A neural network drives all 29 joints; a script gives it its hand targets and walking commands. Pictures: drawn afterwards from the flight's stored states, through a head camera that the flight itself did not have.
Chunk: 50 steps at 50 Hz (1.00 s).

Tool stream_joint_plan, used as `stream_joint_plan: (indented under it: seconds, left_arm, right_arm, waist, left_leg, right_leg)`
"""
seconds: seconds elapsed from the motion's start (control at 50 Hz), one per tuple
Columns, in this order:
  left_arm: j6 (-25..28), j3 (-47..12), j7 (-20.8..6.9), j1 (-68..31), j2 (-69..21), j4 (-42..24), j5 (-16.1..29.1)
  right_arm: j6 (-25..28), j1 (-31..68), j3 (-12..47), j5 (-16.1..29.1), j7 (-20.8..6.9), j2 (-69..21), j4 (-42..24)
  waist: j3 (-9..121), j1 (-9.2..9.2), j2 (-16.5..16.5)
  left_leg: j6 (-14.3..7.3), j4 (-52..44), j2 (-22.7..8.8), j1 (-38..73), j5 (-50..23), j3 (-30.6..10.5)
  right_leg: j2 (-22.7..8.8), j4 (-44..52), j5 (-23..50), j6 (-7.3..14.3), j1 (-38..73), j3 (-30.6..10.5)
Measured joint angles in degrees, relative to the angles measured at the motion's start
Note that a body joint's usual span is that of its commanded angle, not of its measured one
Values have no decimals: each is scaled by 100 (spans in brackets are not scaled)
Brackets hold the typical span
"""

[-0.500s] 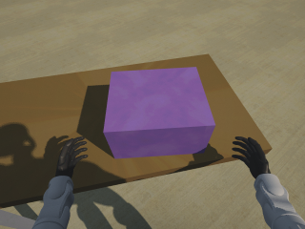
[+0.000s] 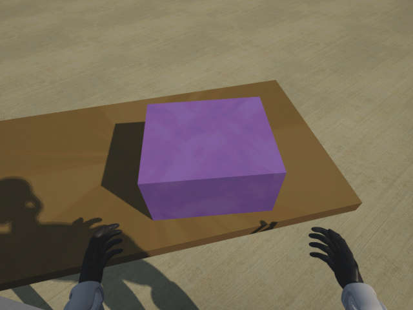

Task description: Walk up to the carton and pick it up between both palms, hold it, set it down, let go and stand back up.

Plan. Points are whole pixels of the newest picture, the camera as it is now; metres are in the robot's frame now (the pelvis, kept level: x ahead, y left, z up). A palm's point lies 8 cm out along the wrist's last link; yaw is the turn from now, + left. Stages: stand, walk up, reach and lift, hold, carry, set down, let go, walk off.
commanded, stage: set down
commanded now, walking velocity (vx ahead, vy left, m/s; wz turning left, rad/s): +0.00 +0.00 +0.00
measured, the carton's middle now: (208, 156) +0.51 +0.04 -0.04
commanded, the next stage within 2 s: let go in 0.92 s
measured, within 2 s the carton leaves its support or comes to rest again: neither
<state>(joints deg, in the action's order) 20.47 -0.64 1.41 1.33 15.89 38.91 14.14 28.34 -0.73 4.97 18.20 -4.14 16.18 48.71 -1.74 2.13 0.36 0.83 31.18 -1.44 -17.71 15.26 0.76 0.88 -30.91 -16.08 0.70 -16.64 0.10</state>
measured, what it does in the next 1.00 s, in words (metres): stands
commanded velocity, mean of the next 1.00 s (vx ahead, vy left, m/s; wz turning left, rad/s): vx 0.00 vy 0.00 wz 0.00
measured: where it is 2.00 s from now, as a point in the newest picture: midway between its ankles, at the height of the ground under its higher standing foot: outside the picture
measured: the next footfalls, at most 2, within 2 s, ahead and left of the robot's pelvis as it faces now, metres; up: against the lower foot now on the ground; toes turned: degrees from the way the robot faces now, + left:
none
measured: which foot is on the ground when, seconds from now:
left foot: down 0.00-1.00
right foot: down 0.00-1.00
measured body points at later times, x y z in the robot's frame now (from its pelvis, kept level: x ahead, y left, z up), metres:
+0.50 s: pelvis +0.01 +0.00 +0.01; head +0.03 +0.01 +0.46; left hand +0.20 +0.25 -0.06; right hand +0.20 -0.22 -0.07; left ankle +0.01 +0.13 -0.73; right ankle +0.00 -0.11 -0.73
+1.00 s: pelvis +0.01 +0.00 +0.01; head +0.03 +0.00 +0.46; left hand +0.18 +0.24 -0.07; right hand +0.18 -0.22 -0.08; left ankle +0.01 +0.13 -0.73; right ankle +0.00 -0.11 -0.73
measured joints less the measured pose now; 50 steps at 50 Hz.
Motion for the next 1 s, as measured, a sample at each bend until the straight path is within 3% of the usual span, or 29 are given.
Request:
stream_joint_plan:
  seconds: [0.46,1.0]
  left_arm:
    - [-1372,178,-21,642,-233,-557,-756]
    - [-2384,111,-94,957,-326,-839,-1264]
  right_arm:
    - [-1046,-662,-398,-1008,257,-467,-536]
    - [-1511,-896,-675,-1718,327,-648,-553]
  waist:
    - [-258,43,23]
    - [-341,-33,9]
  left_leg:
    - [10,-849,-14,1064,-240,87]
    - [11,-1025,-23,1259,-299,144]
  right_leg:
    - [26,838,273,4,1019,-104]
    - [25,983,338,4,1177,-127]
